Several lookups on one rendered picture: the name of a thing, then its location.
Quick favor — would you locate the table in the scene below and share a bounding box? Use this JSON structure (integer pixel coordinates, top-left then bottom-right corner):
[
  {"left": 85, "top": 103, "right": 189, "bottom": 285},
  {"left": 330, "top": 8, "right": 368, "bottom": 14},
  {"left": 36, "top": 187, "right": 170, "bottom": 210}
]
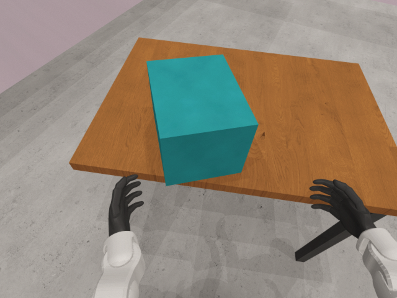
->
[{"left": 69, "top": 37, "right": 397, "bottom": 262}]

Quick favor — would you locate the robot left forearm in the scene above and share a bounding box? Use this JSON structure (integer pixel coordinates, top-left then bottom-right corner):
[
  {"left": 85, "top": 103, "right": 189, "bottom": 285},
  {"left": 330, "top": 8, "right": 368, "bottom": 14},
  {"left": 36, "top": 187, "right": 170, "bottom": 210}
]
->
[{"left": 92, "top": 231, "right": 146, "bottom": 298}]

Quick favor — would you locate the carton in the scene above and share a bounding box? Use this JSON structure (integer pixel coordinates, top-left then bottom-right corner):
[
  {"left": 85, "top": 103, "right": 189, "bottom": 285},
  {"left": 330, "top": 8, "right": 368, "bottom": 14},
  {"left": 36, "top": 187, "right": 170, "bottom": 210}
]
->
[{"left": 146, "top": 55, "right": 259, "bottom": 186}]

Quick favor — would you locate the robot left hand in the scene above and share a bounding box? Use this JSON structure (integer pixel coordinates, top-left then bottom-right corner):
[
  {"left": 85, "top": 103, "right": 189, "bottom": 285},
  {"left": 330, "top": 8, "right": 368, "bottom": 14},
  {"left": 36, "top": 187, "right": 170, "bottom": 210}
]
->
[{"left": 109, "top": 174, "right": 144, "bottom": 236}]

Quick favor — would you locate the robot right forearm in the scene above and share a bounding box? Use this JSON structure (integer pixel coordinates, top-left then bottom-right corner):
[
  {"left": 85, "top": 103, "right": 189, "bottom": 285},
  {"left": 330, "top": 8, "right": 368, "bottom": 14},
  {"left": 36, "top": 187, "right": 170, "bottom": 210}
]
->
[{"left": 356, "top": 228, "right": 397, "bottom": 298}]

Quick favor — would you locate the robot right hand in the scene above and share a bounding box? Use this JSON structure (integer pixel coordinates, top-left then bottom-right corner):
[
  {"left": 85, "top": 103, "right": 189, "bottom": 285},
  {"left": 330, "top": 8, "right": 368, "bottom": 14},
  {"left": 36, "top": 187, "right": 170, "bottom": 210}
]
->
[{"left": 310, "top": 179, "right": 376, "bottom": 239}]

